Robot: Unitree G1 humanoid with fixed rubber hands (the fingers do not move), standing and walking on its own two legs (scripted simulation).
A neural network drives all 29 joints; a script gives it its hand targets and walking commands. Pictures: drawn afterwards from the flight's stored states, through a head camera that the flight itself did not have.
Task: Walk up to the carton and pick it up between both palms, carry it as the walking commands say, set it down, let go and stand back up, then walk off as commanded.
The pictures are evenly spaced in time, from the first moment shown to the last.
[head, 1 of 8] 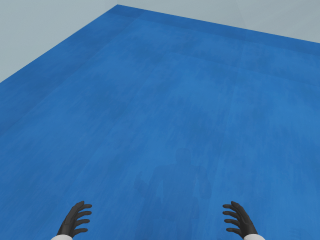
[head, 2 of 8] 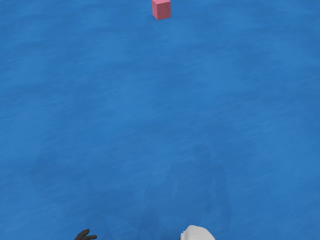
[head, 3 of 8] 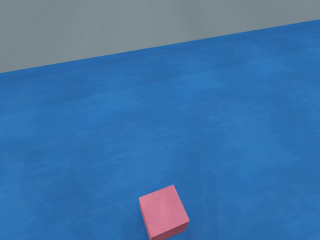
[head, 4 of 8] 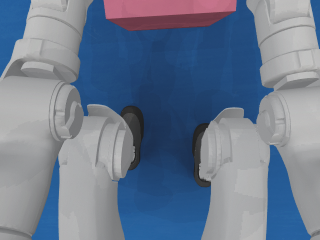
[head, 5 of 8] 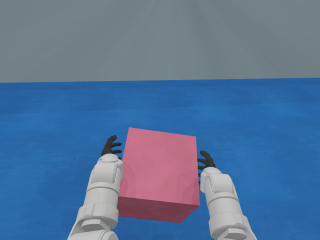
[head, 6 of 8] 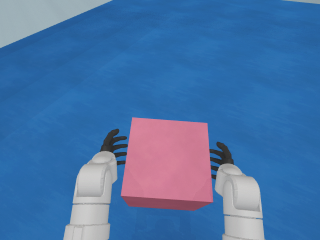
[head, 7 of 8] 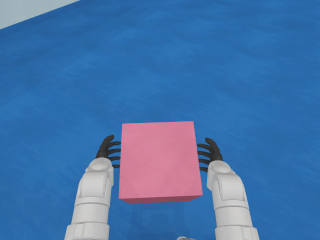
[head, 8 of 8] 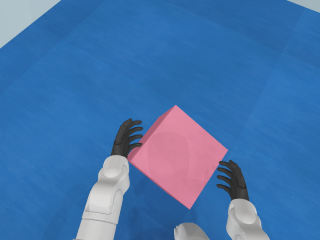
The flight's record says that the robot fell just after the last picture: yes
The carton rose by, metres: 0.68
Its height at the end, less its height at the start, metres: +0.32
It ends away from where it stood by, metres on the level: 5.19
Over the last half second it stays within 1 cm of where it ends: no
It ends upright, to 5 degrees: no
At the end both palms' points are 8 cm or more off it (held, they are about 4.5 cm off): no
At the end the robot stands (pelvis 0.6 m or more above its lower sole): no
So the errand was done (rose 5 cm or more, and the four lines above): no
